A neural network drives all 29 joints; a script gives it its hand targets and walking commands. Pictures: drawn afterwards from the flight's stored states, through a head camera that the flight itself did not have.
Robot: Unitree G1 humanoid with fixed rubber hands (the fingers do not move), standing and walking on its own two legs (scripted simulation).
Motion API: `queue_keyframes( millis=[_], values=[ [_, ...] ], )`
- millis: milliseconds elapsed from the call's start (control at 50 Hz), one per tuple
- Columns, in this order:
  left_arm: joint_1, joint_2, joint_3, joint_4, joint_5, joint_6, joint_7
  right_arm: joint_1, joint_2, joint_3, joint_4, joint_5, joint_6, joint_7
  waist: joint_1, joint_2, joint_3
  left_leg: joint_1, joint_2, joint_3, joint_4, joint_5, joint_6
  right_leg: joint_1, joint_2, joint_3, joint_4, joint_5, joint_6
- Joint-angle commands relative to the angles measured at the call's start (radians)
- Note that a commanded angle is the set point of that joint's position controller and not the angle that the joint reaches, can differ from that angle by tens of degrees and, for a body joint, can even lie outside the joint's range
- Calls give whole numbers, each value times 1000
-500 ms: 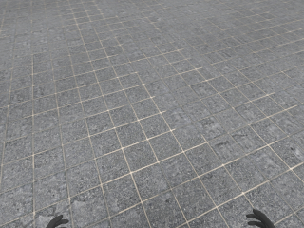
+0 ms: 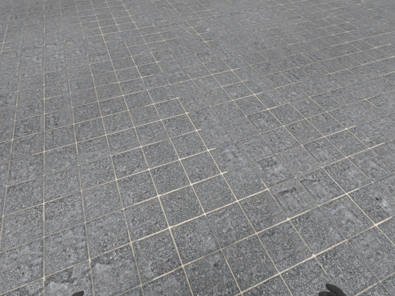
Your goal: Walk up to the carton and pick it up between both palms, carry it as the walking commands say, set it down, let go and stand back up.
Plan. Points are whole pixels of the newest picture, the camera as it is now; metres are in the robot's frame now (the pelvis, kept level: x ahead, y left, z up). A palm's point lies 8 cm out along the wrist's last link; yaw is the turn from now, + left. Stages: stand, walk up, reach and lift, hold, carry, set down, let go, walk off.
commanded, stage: stand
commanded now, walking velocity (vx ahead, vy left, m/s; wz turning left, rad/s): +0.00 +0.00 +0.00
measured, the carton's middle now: out of the picture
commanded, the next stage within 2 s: walk up in 1.42 s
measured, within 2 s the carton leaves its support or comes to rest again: neither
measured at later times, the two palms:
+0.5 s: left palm out of the picture +0.08 +0.28 -0.10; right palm out of the picture +0.09 -0.29 -0.09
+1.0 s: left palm out of the picture +0.07 +0.28 -0.09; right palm out of the picture +0.08 -0.29 -0.09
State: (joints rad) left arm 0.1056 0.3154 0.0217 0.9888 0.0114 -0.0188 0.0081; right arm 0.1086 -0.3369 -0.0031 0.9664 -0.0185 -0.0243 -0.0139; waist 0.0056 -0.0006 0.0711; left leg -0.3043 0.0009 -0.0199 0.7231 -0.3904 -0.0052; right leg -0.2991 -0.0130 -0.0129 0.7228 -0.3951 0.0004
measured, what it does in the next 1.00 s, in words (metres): stands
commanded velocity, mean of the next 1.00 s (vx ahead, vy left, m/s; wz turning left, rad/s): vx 0.00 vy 0.00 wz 0.00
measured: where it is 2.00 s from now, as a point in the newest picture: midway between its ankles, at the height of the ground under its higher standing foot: outside the picture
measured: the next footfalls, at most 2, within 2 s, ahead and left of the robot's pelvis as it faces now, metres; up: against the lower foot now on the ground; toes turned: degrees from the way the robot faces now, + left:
none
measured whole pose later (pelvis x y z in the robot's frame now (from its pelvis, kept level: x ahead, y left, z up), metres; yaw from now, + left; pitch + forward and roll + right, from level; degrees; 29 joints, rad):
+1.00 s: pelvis -0.01 +0.00 +0.03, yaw +1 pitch -3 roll +0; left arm 0.08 0.31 0.01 1.14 0.01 -0.02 0.00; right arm 0.09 -0.33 0.00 1.12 -0.01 -0.02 -0.01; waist 0.01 0.00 0.07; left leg -0.13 0.00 -0.04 0.38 -0.20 -0.01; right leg -0.12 -0.01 -0.03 0.38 -0.21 0.00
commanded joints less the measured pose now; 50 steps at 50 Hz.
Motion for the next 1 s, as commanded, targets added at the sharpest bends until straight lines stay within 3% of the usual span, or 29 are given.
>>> queue_keyframes(
  millis=[0,500,980],
  values=[
    [-50,217,40,-52,-3,-21,7,-47,-201,-47,-43,3,-22,-9,0,-2,-128,58,89,-119,-173,316,63,53,-85,118,-179,308,-67],
    [-102,216,22,64,-7,-19,2,-70,-192,-33,74,10,-16,-3,0,-8,-80,162,103,-110,-381,330,30,172,-106,101,-397,287,-32],
    [-81,214,25,87,-4,-16,1,-58,-196,-36,96,10,-15,-2,-1,-2,-84,175,114,-114,-418,343,27,191,-112,94,-435,287,-27]
  ],
)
